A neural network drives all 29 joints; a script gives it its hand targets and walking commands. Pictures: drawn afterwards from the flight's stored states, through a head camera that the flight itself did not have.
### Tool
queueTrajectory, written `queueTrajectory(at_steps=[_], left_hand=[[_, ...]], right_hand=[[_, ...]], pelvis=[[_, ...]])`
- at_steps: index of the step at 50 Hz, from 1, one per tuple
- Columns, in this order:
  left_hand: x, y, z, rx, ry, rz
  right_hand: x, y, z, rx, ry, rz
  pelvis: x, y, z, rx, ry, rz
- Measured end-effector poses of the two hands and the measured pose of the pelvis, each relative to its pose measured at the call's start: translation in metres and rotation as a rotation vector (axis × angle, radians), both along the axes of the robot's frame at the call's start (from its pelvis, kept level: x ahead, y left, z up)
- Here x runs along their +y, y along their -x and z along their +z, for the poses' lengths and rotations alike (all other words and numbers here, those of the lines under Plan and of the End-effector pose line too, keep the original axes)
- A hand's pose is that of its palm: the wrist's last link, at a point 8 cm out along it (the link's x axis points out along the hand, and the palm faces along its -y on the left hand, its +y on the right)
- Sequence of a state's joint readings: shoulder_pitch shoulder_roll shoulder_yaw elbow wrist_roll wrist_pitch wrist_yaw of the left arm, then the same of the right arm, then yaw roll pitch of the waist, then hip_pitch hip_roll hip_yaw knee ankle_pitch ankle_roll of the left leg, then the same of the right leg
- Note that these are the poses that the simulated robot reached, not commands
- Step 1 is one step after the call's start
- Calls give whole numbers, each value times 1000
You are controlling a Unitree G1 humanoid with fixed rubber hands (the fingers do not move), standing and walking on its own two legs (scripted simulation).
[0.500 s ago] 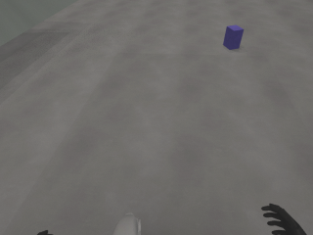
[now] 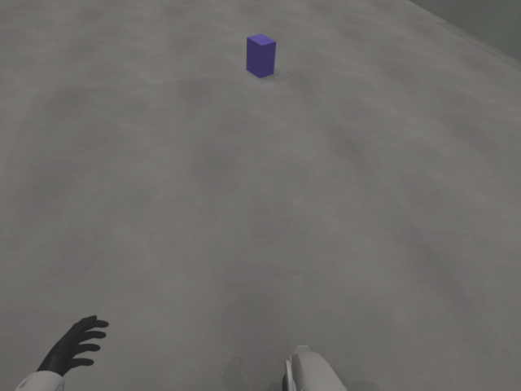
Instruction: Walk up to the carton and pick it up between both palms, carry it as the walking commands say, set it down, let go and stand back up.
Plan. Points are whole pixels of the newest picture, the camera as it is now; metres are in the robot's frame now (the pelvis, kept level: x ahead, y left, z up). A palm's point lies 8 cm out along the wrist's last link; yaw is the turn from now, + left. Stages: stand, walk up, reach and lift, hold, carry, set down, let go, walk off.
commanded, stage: walk up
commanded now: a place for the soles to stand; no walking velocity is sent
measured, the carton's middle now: (260, 56) +2.67 -0.23 -0.64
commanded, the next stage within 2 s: none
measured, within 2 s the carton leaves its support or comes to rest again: neither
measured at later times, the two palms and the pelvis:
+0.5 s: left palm (84, 240) +0.43 +0.33 -0.06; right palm (387, 192) +0.53 -0.33 -0.04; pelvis +0.37 -0.02 -0.01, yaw -2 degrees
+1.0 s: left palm (173, 88) +0.98 +0.21 -0.03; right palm (390, 172) +0.62 -0.38 -0.07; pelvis +0.70 -0.03 -0.01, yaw -9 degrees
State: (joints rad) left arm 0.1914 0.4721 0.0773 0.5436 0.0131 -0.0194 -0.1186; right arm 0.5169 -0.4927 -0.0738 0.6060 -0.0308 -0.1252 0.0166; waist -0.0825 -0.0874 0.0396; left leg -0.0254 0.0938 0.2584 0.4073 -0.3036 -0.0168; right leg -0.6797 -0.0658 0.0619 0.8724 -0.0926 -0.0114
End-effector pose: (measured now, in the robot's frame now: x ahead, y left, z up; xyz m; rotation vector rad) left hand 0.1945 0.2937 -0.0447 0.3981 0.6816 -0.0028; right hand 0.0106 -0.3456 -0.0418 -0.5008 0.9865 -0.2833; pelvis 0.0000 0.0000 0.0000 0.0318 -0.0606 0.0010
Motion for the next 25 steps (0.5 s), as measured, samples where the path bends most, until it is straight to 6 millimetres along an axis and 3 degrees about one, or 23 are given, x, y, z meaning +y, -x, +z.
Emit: queueTrajectory(at_steps=[3,6,9,11,14,18,22,25], left_hand=[[-17,-72,10,-43,5,-48],[-37,-145,13,-80,1,-83],[-53,-213,3,-110,-32,-96],[-53,-240,-13,-105,-69,-68],[-44,-244,-29,-2,-94,1],[-19,-229,-25,107,-121,92],[14,-225,-17,167,-147,183],[37,-240,-18,201,-151,227]], right_hand=[[-7,-20,-6,47,-6,-51],[-18,-55,-18,82,-11,-97],[-32,-102,-40,110,-23,-129],[-38,-144,-57,101,-47,-126],[-30,-232,-60,-9,-105,-79],[-10,-349,-42,-113,-139,72],[7,-449,-19,-168,-135,188],[19,-518,1,-227,-116,233]], pelvis=[[-3,-46,-1,-1,9,-18],[-11,-96,-9,9,18,-32],[-26,-150,-27,26,26,-44],[-37,-180,-40,34,22,-64],[-40,-216,-37,28,37,-71],[-37,-266,-21,25,58,-49],[-29,-321,-11,26,65,-36],[-19,-367,-9,26,65,-35]])
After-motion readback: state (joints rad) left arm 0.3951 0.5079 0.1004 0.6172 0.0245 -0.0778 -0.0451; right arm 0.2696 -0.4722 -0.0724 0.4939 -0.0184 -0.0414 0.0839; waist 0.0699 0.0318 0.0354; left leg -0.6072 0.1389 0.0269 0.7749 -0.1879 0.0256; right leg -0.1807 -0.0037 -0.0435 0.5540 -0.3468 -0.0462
